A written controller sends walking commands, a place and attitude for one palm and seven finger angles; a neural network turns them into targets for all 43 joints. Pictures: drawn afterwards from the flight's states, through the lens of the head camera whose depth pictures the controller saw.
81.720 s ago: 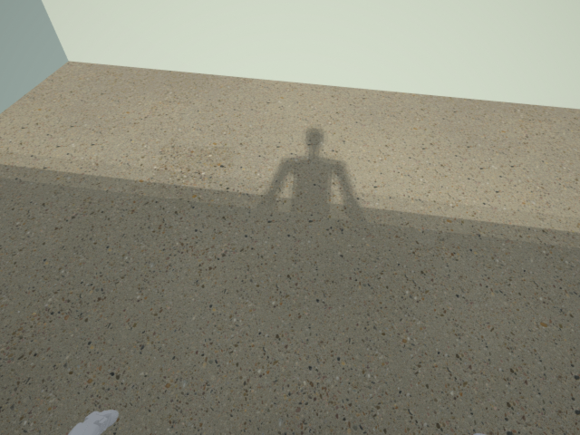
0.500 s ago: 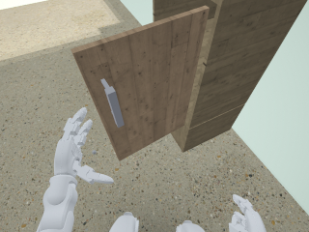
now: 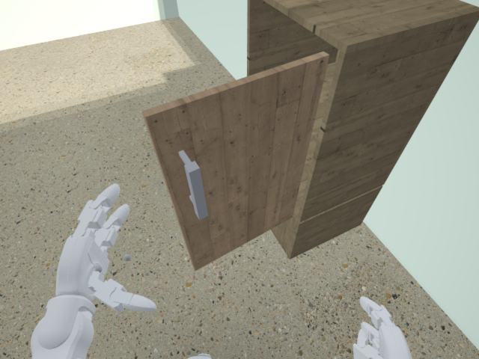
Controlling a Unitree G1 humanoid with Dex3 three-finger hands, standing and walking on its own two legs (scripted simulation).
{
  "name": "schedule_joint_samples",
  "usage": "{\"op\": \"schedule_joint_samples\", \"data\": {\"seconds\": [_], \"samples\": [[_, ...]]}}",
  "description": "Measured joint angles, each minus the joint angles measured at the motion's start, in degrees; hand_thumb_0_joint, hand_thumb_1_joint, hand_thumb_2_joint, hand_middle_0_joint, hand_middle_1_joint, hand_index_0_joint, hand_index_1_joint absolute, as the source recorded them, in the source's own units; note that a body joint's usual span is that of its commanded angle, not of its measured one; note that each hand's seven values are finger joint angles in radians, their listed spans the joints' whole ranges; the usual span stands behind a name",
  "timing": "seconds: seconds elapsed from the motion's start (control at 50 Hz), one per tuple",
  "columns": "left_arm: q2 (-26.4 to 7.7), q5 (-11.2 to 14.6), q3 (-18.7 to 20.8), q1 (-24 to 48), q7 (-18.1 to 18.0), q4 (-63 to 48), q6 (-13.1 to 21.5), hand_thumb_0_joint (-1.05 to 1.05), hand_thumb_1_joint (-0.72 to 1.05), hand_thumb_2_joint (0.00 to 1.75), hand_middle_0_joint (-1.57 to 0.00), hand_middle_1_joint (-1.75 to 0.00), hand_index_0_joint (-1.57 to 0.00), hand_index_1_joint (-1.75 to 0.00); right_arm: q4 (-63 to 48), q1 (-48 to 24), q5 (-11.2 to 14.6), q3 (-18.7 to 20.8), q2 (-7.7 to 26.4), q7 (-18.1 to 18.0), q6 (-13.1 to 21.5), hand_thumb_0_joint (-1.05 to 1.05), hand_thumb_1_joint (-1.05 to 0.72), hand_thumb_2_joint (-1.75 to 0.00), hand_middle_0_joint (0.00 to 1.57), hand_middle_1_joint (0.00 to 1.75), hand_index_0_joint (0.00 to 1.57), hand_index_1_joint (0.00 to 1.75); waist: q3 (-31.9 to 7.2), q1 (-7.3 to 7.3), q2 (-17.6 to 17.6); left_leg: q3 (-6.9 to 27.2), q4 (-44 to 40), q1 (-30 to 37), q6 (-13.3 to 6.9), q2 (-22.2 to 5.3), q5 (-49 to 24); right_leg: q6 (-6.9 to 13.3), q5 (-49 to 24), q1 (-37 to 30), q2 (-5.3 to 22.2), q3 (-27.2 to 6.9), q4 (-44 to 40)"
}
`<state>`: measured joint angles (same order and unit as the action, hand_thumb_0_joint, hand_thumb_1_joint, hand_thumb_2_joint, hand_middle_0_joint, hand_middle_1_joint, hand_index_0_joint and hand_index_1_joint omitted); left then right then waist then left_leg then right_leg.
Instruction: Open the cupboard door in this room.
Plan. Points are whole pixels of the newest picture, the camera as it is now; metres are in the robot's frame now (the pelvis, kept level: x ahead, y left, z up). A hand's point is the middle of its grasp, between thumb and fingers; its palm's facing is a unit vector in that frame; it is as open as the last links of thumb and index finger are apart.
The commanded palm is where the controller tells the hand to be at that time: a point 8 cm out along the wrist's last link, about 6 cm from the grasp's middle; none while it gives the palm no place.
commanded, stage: draw the hand back to the body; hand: left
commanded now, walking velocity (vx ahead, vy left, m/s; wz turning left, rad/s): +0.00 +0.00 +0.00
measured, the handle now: (192, 186) +0.43 +0.13 +0.03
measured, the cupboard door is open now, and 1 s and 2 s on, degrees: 95 95 95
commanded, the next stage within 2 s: step back with the hand held close in 1.14 s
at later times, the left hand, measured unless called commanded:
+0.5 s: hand (56, 238) +0.23 +0.25 +0.16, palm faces +0.34 -0.86 -0.37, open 12.3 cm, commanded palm +0.18 +0.29 +0.18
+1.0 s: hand (22, 235) +0.22 +0.26 +0.19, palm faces +0.43 -0.81 -0.40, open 7.6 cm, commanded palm +0.17 +0.30 +0.22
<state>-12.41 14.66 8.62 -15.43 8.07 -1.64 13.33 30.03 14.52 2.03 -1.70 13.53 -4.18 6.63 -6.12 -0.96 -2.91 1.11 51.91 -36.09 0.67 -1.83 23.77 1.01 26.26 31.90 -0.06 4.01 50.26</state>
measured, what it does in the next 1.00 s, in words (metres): rises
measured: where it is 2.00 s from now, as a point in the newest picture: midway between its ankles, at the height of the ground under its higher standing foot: outside the picture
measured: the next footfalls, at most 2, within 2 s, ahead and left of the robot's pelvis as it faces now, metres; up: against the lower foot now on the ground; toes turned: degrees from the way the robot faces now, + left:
none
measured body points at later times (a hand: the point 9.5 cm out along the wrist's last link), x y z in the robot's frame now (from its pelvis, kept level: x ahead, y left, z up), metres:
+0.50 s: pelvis +0.02 +0.01 +0.04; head +0.01 +0.00 +0.49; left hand +0.21 +0.29 +0.18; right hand +0.20 -0.20 -0.04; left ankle +0.02 +0.12 -0.69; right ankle -0.01 -0.11 -0.69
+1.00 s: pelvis +0.02 +0.00 +0.05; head +0.00 -0.02 +0.50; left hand +0.19 +0.30 +0.21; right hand +0.20 -0.22 -0.03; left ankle +0.02 +0.12 -0.69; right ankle -0.01 -0.11 -0.69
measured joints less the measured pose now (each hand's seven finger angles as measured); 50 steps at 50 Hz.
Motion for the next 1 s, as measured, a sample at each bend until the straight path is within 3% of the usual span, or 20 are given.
{"op": "schedule_joint_samples", "data": {"seconds": [0.08,0.18,0.32,0.56,0.82,1.0], "samples": [[-0.5,0.1,0.3,-2.1,0.2,-4.2,-1.1,-0.02,-0.47,0.31,-0.15,-0.3,-0.15,-0.3,-0.4,-0.5,0.0,-0.2,0.0,-0.3,1.2,0.01,-0.9,-0.9,0.2,0.3,0.2,0.3,0.3,-0.35,0.1,0.2,-0.9,1.8,-0.2,0.2,-0.1,-0.2,-0.3,-2.2,0.1,0.2,-1.4],[-3.9,-8.1,-0.7,-5.4,-8.4,-9.3,-5.6,-0.02,-0.37,0.35,-0.16,-0.3,-0.15,-0.3,0.0,-1.3,-0.5,-0.7,-0.8,-1.4,0.2,0.01,-0.9,-0.9,0.2,0.3,0.2,0.3,1.0,-0.82,0.4,-0.5,-5.6,7.3,-0.4,0.3,-1.6,-0.6,-2.0,-7.4,0.2,-0.5,-6.2],[-4.7,-11.8,-0.6,-9.2,-13.9,-13.3,-9.0,-0.01,-0.16,0.44,-0.17,-0.3,-0.16,-0.3,1.0,-1.6,-1.1,-1.4,-0.9,-2.1,-0.8,0.01,-0.9,-0.9,0.2,0.3,0.2,0.3,3.1,-1.25,-0.4,-1.7,-13.3,15.5,-1.1,0.7,-4.2,-1.2,-5.3,-15.4,0.4,-1.4,-14.3],[-6.1,-12.6,4.8,-10.8,-15.3,-17.1,-9.5,-0.01,0.25,0.62,-0.19,-0.3,-0.18,-0.3,4.5,-2.0,-1.9,-1.1,-1.0,-1.5,-0.5,0.01,-0.9,-0.9,0.2,0.3,0.2,0.3,5.6,-1.98,-0.1,-2.8,-23.1,25.4,-1.2,1.1,-7.7,-1.5,-9.2,-24.9,0.6,-2.4,-24.1],[-7.7,-12.2,11.1,-11.7,-15.0,-20.6,-7.8,0.0,0.69,0.81,-0.2,-0.3,-0.2,-0.3,6.2,-3.2,-2.3,0.4,-0.5,-0.8,-0.3,0.01,-0.9,-0.9,0.2,0.3,0.2,0.3,6.6,-2.96,-0.8,-2.9,-27.3,29.3,-0.8,0.6,-9.6,-1.1,-11.4,-28.9,0.0,-2.5,-28.8],[-5.6,-12.2,9.6,-11.2,-14.5,-18.3,-8.1,0.01,0.85,0.88,-0.21,-0.3,-0.2,-0.3,6.7,-3.6,-2.4,0.8,-0.5,-0.7,-0.6,0.01,-0.9,-0.9,0.2,0.3,0.2,0.3,7.5,-2.97,-0.9,-2.8,-28.6,30.1,-0.4,0.2,-10.6,-0.7,-12.2,-29.5,-0.4,-2.4,-29.7]]}}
